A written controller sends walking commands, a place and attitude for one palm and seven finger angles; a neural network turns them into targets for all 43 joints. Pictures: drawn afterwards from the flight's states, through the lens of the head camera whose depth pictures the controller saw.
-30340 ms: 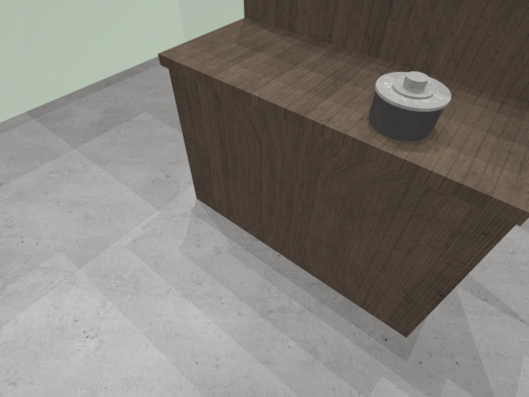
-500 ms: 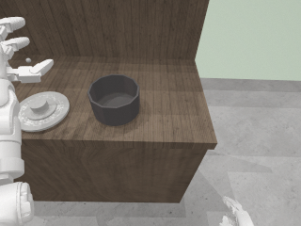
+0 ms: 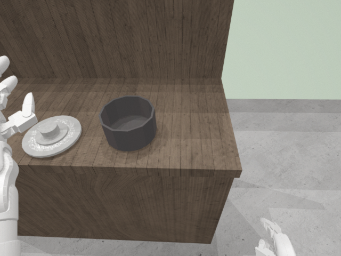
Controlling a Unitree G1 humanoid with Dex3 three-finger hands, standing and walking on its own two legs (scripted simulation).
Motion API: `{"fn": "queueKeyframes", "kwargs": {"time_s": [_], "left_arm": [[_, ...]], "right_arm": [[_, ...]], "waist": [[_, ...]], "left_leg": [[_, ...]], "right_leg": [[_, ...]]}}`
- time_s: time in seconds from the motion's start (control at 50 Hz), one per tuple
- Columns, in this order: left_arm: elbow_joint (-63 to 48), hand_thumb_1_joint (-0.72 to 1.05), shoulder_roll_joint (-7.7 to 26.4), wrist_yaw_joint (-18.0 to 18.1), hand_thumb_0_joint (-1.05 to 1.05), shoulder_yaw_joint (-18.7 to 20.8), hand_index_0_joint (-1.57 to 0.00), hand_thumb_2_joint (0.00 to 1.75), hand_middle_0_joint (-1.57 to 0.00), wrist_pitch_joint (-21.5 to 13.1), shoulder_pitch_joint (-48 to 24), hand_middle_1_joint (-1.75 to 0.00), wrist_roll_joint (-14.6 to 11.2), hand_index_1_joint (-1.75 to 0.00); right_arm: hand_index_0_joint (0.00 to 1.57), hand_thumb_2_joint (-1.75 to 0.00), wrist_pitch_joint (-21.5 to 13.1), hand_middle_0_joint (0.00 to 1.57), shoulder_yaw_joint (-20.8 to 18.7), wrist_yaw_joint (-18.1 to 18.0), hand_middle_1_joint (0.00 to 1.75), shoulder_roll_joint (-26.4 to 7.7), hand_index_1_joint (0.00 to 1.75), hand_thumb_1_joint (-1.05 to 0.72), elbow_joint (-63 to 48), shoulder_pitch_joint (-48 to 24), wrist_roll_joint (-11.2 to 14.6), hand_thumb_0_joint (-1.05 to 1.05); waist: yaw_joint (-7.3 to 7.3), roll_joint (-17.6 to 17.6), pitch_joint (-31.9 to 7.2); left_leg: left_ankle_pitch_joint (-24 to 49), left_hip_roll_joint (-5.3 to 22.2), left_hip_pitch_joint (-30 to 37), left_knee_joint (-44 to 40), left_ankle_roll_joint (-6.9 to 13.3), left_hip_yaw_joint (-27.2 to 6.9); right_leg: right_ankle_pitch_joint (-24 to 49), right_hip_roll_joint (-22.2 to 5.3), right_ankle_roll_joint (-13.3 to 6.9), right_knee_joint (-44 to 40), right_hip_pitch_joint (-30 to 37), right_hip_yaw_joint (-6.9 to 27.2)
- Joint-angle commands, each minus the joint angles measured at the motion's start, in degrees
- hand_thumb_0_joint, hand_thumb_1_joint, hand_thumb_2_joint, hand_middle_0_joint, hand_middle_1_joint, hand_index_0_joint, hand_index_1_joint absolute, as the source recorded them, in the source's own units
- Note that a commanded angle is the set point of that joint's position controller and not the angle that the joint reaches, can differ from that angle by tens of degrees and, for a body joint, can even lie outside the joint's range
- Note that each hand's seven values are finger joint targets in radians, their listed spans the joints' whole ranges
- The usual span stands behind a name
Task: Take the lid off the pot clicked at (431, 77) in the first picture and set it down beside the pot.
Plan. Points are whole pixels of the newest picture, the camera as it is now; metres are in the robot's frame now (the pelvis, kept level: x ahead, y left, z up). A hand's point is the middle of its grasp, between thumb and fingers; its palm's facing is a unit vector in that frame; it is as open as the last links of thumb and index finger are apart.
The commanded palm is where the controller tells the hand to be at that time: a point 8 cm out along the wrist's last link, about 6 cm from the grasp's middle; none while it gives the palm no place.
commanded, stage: draw the hand back to the body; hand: left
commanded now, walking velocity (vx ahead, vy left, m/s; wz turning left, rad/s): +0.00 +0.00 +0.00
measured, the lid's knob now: (49, 129) +0.45 +0.42 +0.03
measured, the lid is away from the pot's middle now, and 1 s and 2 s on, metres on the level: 0.25 0.25 0.25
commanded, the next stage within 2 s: step back with the hand held close in 0.96 s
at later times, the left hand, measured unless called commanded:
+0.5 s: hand (14, 151) +0.22 +0.28 +0.22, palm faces +0.47 -0.84 -0.25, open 7.5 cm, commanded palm +0.16 +0.31 +0.22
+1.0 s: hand out of the picture +0.15 +0.28 +0.21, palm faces +0.46 -0.83 -0.31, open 7.5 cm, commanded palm +0.10 +0.31 +0.22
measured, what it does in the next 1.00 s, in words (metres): stands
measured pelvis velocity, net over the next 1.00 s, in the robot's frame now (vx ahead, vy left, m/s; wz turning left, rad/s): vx -0.02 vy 0.03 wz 0.02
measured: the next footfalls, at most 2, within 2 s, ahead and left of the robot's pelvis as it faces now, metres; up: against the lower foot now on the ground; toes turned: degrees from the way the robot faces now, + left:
none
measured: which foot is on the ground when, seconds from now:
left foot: down 0.00-1.00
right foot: down 0.00-1.00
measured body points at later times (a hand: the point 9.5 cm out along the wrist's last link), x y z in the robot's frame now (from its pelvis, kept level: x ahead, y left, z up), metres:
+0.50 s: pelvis -0.01 +0.01 +0.00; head -0.04 -0.01 +0.45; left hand +0.19 +0.32 +0.23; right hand +0.18 -0.21 -0.08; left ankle +0.02 +0.12 -0.74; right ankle -0.05 -0.08 -0.74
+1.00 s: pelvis -0.02 +0.03 +0.00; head -0.06 +0.02 +0.45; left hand +0.12 +0.32 +0.22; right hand +0.19 -0.17 -0.07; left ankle +0.02 +0.12 -0.74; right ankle -0.05 -0.08 -0.74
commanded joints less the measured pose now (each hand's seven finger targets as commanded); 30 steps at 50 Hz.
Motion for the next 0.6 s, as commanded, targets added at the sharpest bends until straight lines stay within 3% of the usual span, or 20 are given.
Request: {"fn": "queueKeyframes", "kwargs": {"time_s": [0.0,0.04,0.06,0.08,0.14,0.3,0.4,0.46,0.52,0.58], "left_arm": [[-15.1,0.80,15.6,0.6,0.00,5.1,-0.22,0.89,-0.22,-3.5,-14.0,-0.35,-0.5,-0.35],[-18.6,0.85,14.1,0.5,0.00,4.1,-0.21,0.89,-0.21,-4.2,-13.0,-0.32,-0.7,-0.32],[-17.4,0.88,13.4,0.6,0.00,3.9,-0.20,0.90,-0.20,-4.0,-11.3,-0.31,-0.8,-0.31],[-19.8,0.90,13.3,0.7,0.00,3.7,-0.20,0.90,-0.20,-4.2,-12.0,-0.30,-0.9,-0.30],[-20.6,0.90,13.8,0.9,0.00,5.3,-0.20,0.90,-0.20,-4.4,-9.1,-0.30,-0.9,-0.30],[-28.1,0.90,9.3,0.8,0.00,3.2,-0.20,0.90,-0.20,-5.3,-0.7,-0.30,-1.4,-0.30],[-30.3,0.90,8.7,0.7,0.00,4.4,-0.20,0.90,-0.20,-5.5,6.5,-0.30,-1.5,-0.30],[-31.2,0.90,7.1,0.5,0.00,3.4,-0.20,0.90,-0.20,-5.7,10.8,-0.30,-1.5,-0.30],[-37.7,0.90,5.9,0.4,0.00,1.7,-0.20,0.90,-0.20,-6.2,12.4,-0.30,-1.1,-0.30],[-38.9,0.90,6.2,0.7,0.00,2.6,-0.20,0.90,-0.20,-6.4,17.3,-0.30,-1.0,-0.30]], "right_arm": [[0.20,-0.90,-3.4,0.20,-2.0,-0.6,0.30,-5.6,0.30,-0.90,-8.8,-7.5,-0.1,0.00],[0.20,-0.90,-3.9,0.20,-2.0,-0.4,0.30,-5.4,0.30,-0.90,-9.1,-8.0,-0.1,0.00],[0.20,-0.90,-3.9,0.20,-2.0,-0.5,0.30,-5.3,0.30,-0.90,-8.8,-8.1,-0.3,0.00],[0.20,-0.90,-4.1,0.20,-1.9,-0.5,0.30,-5.2,0.30,-0.90,-9.1,-8.3,-0.2,0.00],[0.20,-0.90,-4.2,0.20,-2.0,-0.7,0.30,-5.1,0.30,-0.90,-8.9,-8.4,-0.5,0.00],[0.20,-0.90,-5.3,0.20,-1.7,-0.9,0.30,-4.2,0.30,-0.90,-9.5,-9.8,-1.0,0.00],[0.20,-0.90,-5.5,0.20,-1.7,-0.8,0.30,-3.9,0.30,-0.90,-9.4,-10.0,-1.5,0.00],[0.20,-0.90,-5.5,0.20,-1.8,-0.8,0.30,-3.7,0.30,-0.90,-9.5,-10.0,-1.7,0.00],[0.20,-0.90,-6.3,0.20,-1.7,-0.6,0.30,-3.4,0.30,-0.90,-10.1,-10.7,-1.8,0.00],[0.20,-0.90,-6.7,0.20,-1.8,-0.5,0.30,-3.4,0.30,-0.90,-10.2,-10.4,-2.1,0.00]], "waist": [[0.26,0.5,-9.7],[-0.01,1.8,-9.9],[0.17,0.3,-8.9],[0.27,1.0,-9.4],[0.40,-0.1,-8.7],[1.12,1.4,-8.2],[1.57,-0.7,-6.6],[1.53,-0.4,-5.8],[1.70,3.1,-6.8],[1.85,0.8,-5.4]], "left_leg": [[11.5,-0.8,10.7,-0.3,3.2,1.6],[11.6,-0.8,11.5,-0.2,3.1,1.5],[11.3,-0.7,11.4,-0.4,3.2,1.4],[11.4,-0.8,11.7,-0.7,3.1,1.2],[10.7,-0.7,11.6,-1.1,3.1,1.0],[9.8,-0.4,13.0,-2.4,2.9,0.2],[9.9,-0.2,11.9,-2.9,2.8,0.0],[9.3,-0.1,11.8,-3.1,2.8,0.0],[9.2,0.1,13.1,-3.2,2.5,-0.4],[8.4,0.3,12.1,-3.5,2.4,-0.9]], "right_leg": [[23.7,-3.2,2.8,-3.5,-4.6,0.8],[23.0,-3.3,2.5,-3.9,-4.8,0.7],[22.4,-3.1,2.6,-4.0,-5.5,0.7],[22.4,-3.2,2.5,-4.0,-5.0,0.7],[20.4,-3.1,2.3,-4.7,-5.1,0.4],[17.1,-2.7,1.8,-5.6,-5.2,0.1],[17.0,-2.8,1.8,-6.0,-4.6,0.0],[16.0,-2.9,1.8,-6.3,-5.1,-0.2],[14.9,-2.9,1.5,-6.4,-5.1,-0.2],[13.6,-2.6,1.4,-6.5,-5.5,-0.5]]}}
